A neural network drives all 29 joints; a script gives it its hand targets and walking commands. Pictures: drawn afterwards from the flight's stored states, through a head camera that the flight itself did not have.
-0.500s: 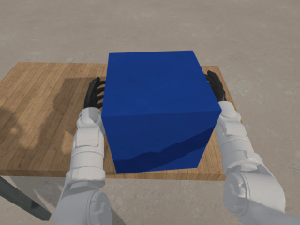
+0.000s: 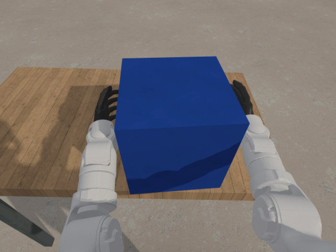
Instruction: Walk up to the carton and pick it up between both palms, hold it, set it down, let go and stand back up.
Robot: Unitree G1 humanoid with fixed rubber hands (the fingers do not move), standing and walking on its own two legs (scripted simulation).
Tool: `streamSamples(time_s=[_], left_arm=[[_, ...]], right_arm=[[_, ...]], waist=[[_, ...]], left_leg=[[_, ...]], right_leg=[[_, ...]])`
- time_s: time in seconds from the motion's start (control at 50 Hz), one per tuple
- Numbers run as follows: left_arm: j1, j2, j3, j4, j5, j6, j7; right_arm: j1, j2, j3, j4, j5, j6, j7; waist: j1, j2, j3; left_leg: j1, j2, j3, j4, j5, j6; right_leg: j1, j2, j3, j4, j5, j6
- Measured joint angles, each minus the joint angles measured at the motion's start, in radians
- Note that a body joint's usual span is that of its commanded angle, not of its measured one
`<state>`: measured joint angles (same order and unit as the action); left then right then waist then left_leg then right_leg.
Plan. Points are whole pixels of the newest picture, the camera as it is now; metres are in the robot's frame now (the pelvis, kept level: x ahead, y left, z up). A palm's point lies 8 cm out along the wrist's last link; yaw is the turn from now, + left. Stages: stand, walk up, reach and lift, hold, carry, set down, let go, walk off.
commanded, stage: reach and lift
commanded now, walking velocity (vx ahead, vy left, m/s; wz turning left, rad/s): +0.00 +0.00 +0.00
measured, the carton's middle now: (173, 125) +0.42 -0.02 +0.09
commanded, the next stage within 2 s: none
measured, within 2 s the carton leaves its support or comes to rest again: leaves its support in 0.28 s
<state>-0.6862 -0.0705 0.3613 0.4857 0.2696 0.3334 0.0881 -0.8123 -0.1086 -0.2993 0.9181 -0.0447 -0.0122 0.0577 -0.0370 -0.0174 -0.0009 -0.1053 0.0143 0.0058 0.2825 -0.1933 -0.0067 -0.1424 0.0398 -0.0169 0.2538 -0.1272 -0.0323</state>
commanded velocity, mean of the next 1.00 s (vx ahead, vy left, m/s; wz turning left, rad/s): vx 0.00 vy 0.00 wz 0.00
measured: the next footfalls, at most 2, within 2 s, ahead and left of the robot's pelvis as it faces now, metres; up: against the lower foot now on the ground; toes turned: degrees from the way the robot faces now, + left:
none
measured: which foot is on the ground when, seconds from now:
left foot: down 0.00-1.00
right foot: down 0.00-1.00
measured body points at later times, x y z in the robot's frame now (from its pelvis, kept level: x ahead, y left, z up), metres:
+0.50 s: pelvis -0.02 -0.01 +0.00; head -0.03 +0.00 +0.45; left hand +0.39 +0.16 +0.15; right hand +0.41 -0.17 +0.15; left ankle -0.03 +0.12 -0.75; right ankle +0.00 -0.10 -0.75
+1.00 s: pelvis -0.02 +0.00 +0.00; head -0.05 +0.02 +0.45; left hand +0.39 +0.18 +0.19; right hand +0.40 -0.15 +0.19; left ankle -0.03 +0.12 -0.75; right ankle +0.00 -0.10 -0.75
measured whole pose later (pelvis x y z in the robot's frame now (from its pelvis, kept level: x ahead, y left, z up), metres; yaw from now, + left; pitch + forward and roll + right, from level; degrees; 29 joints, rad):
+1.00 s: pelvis -0.02 +0.00 +0.00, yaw +3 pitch -3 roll -1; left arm -0.76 0.06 0.29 0.42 0.17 0.56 0.07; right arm -0.88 -0.14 -0.09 0.86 0.17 0.18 -0.11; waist -0.08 -0.04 -0.03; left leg -0.10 0.01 -0.05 0.33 -0.19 -0.01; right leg -0.10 0.03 -0.07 0.26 -0.12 -0.03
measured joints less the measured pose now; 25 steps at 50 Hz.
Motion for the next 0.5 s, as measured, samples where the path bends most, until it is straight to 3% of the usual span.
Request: streamSamples(time_s=[0.14,0.32,0.42,0.5], left_arm=[[0.025,0.017,-0.04,-0.022,-0.034,0.018,0.022],[0.011,0.04,-0.058,0.008,-0.068,0.001,0.025],[0.005,0.068,-0.084,-0.009,-0.095,0.047,0.028],[-0.026,0.072,-0.078,0.008,-0.095,0.066,0.021]], right_arm=[[0.017,-0.014,0.076,-0.008,0.061,0.001,-0.031],[0.021,-0.025,0.124,0.019,0.077,-0.03,-0.074],[0.026,-0.024,0.168,0.016,0.134,-0.01,-0.107],[0.019,-0.024,0.155,0.001,0.128,0.019,-0.113]], waist=[[0.003,0.002,-0.017],[0.001,-0.001,-0.031],[-0.008,-0.003,-0.024],[-0.012,-0.004,-0.034]], left_leg=[[-0.017,0.005,-0.009,0.009,0.0,-0.005],[-0.035,0.003,-0.037,0.022,0.008,-0.011],[-0.031,0.003,-0.047,0.028,0.014,-0.014],[-0.039,0.0,-0.051,0.032,0.018,-0.013]], right_leg=[[-0.008,0.004,-0.011,-0.004,0.003,-0.005],[-0.011,0.002,-0.04,-0.004,0.009,-0.011],[0.001,0.002,-0.049,-0.006,0.014,-0.014],[-0.009,-0.002,-0.054,0.004,0.014,-0.013]])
